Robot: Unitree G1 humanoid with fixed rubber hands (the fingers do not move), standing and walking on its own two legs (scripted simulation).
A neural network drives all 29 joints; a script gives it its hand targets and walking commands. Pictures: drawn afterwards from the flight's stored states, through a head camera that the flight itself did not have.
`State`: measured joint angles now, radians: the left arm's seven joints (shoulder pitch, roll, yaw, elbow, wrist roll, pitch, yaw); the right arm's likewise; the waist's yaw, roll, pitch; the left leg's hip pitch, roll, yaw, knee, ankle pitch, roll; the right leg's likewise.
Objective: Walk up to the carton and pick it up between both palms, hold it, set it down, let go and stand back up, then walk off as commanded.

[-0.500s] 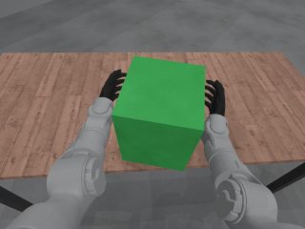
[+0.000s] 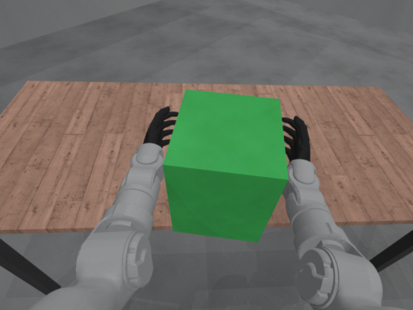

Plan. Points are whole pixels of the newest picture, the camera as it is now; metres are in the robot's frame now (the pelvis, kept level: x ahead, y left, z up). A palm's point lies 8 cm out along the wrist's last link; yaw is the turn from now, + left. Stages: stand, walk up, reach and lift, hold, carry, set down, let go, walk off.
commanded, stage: reach and lift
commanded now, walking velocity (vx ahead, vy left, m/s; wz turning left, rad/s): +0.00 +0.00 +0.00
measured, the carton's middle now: (223, 168) +0.41 -0.02 +0.05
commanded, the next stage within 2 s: none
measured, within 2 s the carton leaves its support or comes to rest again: neither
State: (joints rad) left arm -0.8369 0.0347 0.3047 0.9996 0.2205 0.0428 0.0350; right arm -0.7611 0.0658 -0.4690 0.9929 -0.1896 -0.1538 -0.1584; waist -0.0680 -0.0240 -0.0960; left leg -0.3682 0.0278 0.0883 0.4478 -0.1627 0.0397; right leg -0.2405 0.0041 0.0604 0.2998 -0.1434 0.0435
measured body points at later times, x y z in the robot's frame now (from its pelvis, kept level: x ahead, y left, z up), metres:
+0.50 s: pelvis -0.03 +0.00 +0.00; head -0.06 +0.03 +0.45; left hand +0.40 +0.13 +0.16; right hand +0.38 -0.16 +0.15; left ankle +0.04 +0.08 -0.74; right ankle +0.01 -0.16 -0.74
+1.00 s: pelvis -0.03 +0.00 +0.00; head -0.06 +0.02 +0.45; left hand +0.39 +0.15 +0.19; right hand +0.40 -0.14 +0.18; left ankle +0.04 +0.08 -0.74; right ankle +0.01 -0.16 -0.74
